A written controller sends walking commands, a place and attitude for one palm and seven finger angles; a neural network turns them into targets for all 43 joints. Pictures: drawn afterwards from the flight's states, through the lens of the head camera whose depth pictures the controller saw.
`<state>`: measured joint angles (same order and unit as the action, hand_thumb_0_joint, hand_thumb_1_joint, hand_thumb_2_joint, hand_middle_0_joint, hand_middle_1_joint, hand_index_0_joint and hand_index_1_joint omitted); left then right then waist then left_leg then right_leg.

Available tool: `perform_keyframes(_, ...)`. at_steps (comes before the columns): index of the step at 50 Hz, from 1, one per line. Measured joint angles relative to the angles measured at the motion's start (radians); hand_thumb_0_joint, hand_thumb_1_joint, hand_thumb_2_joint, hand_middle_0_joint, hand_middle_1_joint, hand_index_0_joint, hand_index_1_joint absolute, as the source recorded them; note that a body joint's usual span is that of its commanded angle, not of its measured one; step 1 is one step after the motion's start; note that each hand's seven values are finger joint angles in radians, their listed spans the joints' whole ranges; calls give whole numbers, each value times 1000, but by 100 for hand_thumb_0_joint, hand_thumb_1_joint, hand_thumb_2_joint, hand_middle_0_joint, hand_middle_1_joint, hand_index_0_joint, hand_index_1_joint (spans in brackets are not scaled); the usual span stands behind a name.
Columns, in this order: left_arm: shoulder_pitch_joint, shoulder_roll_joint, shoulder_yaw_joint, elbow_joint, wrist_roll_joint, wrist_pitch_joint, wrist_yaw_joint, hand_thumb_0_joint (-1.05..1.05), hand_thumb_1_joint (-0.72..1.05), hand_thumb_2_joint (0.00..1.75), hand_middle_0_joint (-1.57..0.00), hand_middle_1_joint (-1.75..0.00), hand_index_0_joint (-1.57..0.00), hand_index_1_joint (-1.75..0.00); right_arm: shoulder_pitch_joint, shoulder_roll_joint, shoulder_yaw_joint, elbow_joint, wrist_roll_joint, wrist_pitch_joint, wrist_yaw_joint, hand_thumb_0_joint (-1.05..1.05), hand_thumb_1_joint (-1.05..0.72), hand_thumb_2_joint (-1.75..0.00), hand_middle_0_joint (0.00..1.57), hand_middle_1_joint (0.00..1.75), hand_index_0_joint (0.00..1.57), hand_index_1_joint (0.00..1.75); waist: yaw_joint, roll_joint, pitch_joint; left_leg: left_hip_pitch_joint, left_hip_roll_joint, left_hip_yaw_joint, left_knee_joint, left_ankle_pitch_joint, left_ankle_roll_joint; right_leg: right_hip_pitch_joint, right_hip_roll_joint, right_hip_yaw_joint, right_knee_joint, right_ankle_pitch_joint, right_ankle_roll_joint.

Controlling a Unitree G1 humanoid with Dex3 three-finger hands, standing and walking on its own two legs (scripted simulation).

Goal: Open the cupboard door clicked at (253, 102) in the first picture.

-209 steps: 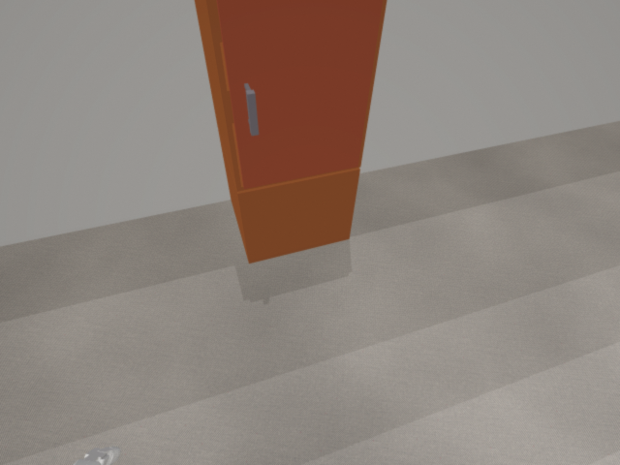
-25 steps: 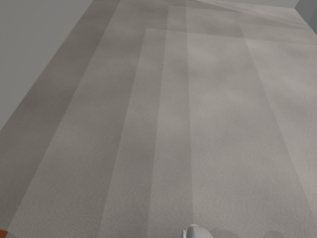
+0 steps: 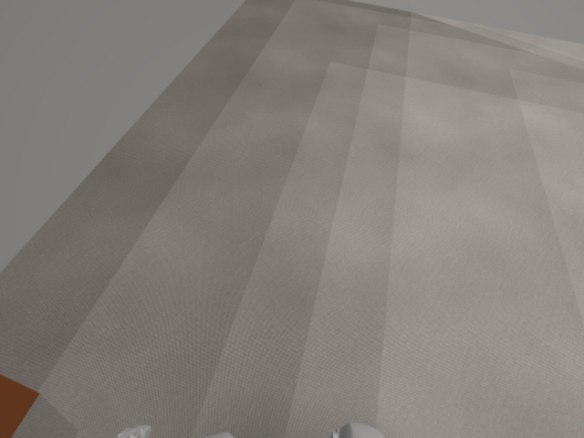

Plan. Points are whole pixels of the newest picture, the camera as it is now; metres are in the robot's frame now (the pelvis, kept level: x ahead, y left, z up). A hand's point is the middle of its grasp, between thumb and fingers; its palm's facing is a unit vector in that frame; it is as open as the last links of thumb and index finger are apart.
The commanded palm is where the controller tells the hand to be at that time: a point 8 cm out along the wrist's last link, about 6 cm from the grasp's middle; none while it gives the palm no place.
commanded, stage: turn to face it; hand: left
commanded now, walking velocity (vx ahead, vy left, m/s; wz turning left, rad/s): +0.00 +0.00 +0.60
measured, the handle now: out of the picture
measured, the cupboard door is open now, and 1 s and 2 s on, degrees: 0 0 0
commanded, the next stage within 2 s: none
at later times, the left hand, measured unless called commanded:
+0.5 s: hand out of the picture -0.01 +0.16 -0.13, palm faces +0.33 -0.89 -0.30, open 7.4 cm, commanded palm none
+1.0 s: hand out of the picture -0.13 +0.19 -0.15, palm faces +0.62 -0.74 -0.27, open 7.4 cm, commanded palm none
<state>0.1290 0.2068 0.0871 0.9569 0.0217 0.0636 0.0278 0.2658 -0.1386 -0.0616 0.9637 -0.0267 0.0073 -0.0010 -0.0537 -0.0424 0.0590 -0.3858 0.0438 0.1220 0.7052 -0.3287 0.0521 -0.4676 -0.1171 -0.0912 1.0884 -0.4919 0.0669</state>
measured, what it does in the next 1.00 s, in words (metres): steps on the spot, turning left: right foot, then left foot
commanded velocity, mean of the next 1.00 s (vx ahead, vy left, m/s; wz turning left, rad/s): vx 0.00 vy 0.00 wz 0.60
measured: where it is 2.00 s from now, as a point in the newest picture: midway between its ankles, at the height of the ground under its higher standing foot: outside the picture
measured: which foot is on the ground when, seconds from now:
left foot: down 0.00-0.34, up 0.36-0.76, down 0.78-1.00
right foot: up 0.00-0.32, down 0.34-0.78, up 0.80-1.00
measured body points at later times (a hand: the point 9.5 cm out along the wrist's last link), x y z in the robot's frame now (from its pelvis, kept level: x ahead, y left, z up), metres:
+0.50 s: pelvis -0.02 -0.06 +0.02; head +0.01 -0.08 +0.47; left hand -0.03 +0.20 -0.10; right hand +0.15 -0.30 -0.13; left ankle -0.05 +0.07 -0.64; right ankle +0.01 -0.16 -0.72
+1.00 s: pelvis -0.06 -0.03 +0.02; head -0.04 +0.00 +0.47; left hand -0.17 +0.23 -0.13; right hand +0.18 -0.17 -0.11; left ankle -0.10 +0.06 -0.72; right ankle +0.03 -0.16 -0.66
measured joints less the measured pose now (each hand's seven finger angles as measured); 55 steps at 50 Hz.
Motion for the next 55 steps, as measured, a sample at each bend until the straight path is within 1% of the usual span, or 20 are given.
perform_keyframes(2, 4, 12, 7, 0, -1, -3, -4, 0, 91, 89, -20, -30, -19, -30, -7, -7, 2, -5, 1, -2, -7, 1, -90, -89, 20, 30, 20, 30, 8, 2, 1, 22, -18, -13, -65, 42, -1, -32, 17, 26, 52, 51, 5)
perform_keyframes(5, 15, 21, 10, -11, -5, -6, -7, 1, 91, 89, -19, -30, -19, -30, -17, -27, -1, -11, 2, 2, -9, 1, -90, -89, 20, 30, 20, 30, 20, 16, -1, 50, -38, -40, -151, 95, 7, -32, 33, 44, 6, 81, 11)
perform_keyframes(12, 27, 26, 5, -38, -9, -5, -5, 0, 91, 89, -19, -30, -19, -30, -49, -78, -18, -28, 1, 22, -1, 1, -90, -89, 20, 30, 20, 30, 22, 50, -6, 59, -70, -121, -217, 156, -9, 48, 63, 74, -202, 71, 6)
perform_keyframes(16, 35, 15, -7, -59, -13, -17, -5, 0, 91, 89, -19, -30, -19, -30, -65, -106, -31, -41, 1, 40, 6, 1, -90, -89, 20, 30, 20, 30, 20, 73, -10, 28, -87, -175, -189, 164, -32, 144, 86, 73, -398, 110, -10)
perform_keyframes(17, 44, 15, -11, -68, -12, -24, -6, 0, 91, 89, -19, -30, -19, -30, -65, -111, -35, -47, 4, 45, 8, 1, -90, -89, 20, 30, 20, 30, 24, 73, -16, 13, -96, -186, -170, 160, -41, 184, 86, 69, -486, 143, -18)
perform_keyframes(18, 50, 7, -14, -71, -7, -33, -4, 0, 91, 89, -19, -30, -19, -30, -70, -119, -40, -49, 8, 51, 10, 1, -90, -89, 20, 30, 20, 30, 29, 86, -15, -10, -95, -199, -124, 109, -50, 195, 91, 57, -514, 170, -38)
perform_keyframes(20, 65, -5, -28, -76, -1, -36, -3, 0, 91, 89, -19, -30, -19, -30, -75, -130, -50, -49, 5, 63, 11, 1, -90, -89, 20, 30, 20, 30, 35, 97, -15, -73, -102, -194, 58, -46, -66, 200, 83, 25, -511, 181, -70)
perform_keyframes(21, 76, -9, -32, -77, -1, -37, -2, 0, 91, 89, -20, -30, -19, -30, -77, -133, -51, -49, 3, 69, 14, 1, -90, -89, 20, 30, 20, 30, 39, 93, -16, -103, -103, -180, 162, -75, -71, 209, 73, 14, -520, 185, -77)
perform_keyframes(24, 101, -17, -40, -70, 1, -38, -1, 0, 91, 89, -20, -30, -20, -30, -87, -140, -51, -54, 2, 72, 26, 1, -90, -89, 20, 30, 20, 30, 39, 83, -10, -154, -76, -141, 380, -50, -94, 242, 48, -22, -567, 206, -83)
perform_keyframes(27, 113, -21, -48, -62, 3, -43, -2, 0, 91, 89, -20, -30, -20, -30, -93, -139, -47, -54, 4, 73, 30, 1, -90, -89, 19, 30, 20, 30, 38, 69, 3, -144, -40, -119, 421, -37, -117, 262, 23, -63, -588, 215, -82)
perform_keyframes(31, 122, -23, -54, -58, 8, -49, -6, 0, 90, 89, -20, -30, -20, -30, -110, -132, -36, -41, 8, 83, 32, 1, -91, -89, 19, 30, 20, 30, 53, 49, 19, -77, -8, -92, 301, -77, -130, 266, -13, -114, -581, 209, -75)
perform_keyframes(35, 130, -11, -49, -50, 12, -46, -11, 0, 90, 89, -20, -30, -20, -30, -138, -121, -21, -42, 14, 79, 32, 1, -91, -89, 19, 30, 20, 30, 76, 28, 32, 13, -2, -54, 115, -111, -118, 250, -52, -158, -541, 191, -57)
perform_keyframes(37, 136, 3, -42, -43, 11, -41, -13, 0, 90, 89, -20, -30, -20, -30, -150, -114, -14, -51, 15, 70, 32, 1, -91, -89, 19, 30, 20, 30, 83, 17, 34, 66, -6, -31, 0, -75, -108, 236, -72, -181, -505, 175, -43)
perform_keyframes(38, 142, 11, -37, -40, 8, -38, -14, 0, 90, 89, -20, -30, -20, -30, -153, -112, -11, -59, 15, 62, 33, 1, -91, -89, 19, 30, 20, 30, 84, 14, 31, 102, -8, -20, -81, -19, -101, 223, -82, -190, -474, 161, -33)
perform_keyframes(39, 150, 19, -31, -40, 3, -32, -16, 0, 90, 89, -20, -30, -20, -30, -154, -113, -9, -69, 13, 51, 34, 1, -90, -89, 19, 30, 20, 30, 83, 15, 23, 119, -8, -26, -135, 57, -76, 197, -90, -191, -424, 143, -23)
perform_keyframes(40, 145, 32, -24, -35, 1, -22, -16, 0, 90, 89, -20, -30, -20, -30, -162, -104, -8, -72, 13, 41, 33, 1, -90, -89, 19, 30, 20, 30, 85, -2, 29, 104, -20, -27, -113, 61, -55, 161, -96, -152, -345, 66, -8)
perform_keyframes(42, 133, 54, -13, -21, 0, 2, -11, 0, 91, 89, -20, -30, -20, -30, -166, -88, -1, -77, 12, 26, 28, 1, -90, -89, 20, 30, 20, 30, 87, -16, 34, 91, -29, -36, -82, 22, -30, 85, -66, -61, -169, -28, 6)
perform_keyframes(45, 109, 67, -1, -15, -2, 11, -14, 1, 91, 89, -20, -30, -20, -30, -153, -75, 4, -77, 9, 22, 16, 1, -90, -89, 20, 30, 20, 30, 77, -7, 28, 99, -36, -70, -121, 33, -26, 11, -24, 7, -29, 16, 15)
perform_keyframes(49, 78, 66, -1, -41, -4, -1, -18, 1, 91, 89, -19, -30, -19, -30, -132, -74, 7, -65, 7, 27, 11, 1, -90, -89, 20, 30, 20, 30, 65, 13, 23, 113, -51, -113, -184, 81, -22, -3, 7, 48, -67, 63, 22)
perform_keyframes(55, 31, 42, -12, -80, -10, -14, -13, 0, 91, 89, -19, -30, -19, -30, -95, -82, -5, -51, 3, 39, 12, 1, -90, -89, 20, 30, 20, 30, 35, 49, 13, 96, -76, -177, -190, 103, -32, 75, 54, 71, -271, 65, 15)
